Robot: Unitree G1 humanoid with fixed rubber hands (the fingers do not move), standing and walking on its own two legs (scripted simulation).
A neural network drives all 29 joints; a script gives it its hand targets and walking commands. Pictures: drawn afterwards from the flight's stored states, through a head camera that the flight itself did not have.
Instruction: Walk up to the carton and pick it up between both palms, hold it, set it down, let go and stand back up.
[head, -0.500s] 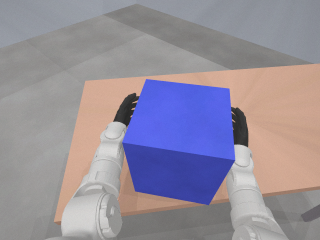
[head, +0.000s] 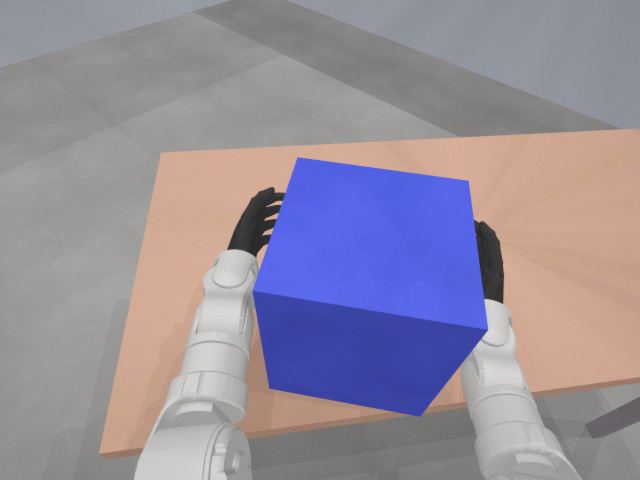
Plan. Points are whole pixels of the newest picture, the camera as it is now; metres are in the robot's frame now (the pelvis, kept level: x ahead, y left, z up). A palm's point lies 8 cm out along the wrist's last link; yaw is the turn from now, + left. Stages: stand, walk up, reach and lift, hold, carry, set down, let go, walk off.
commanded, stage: reach and lift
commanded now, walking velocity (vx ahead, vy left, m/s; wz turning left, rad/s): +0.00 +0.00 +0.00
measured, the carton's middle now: (361, 292) +0.35 -0.07 +0.05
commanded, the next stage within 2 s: none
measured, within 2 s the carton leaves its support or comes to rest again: leaves its support in 0.52 s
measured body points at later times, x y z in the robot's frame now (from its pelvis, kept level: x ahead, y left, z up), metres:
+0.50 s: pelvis -0.01 -0.01 +0.00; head +0.01 +0.01 +0.45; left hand +0.41 +0.07 +0.09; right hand +0.33 -0.22 +0.08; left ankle -0.07 +0.09 -0.75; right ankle +0.02 -0.15 -0.75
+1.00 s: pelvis -0.05 -0.02 +0.00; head -0.01 -0.02 +0.45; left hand +0.40 +0.07 +0.11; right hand +0.34 -0.23 +0.08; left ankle -0.07 +0.09 -0.75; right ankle +0.02 -0.15 -0.75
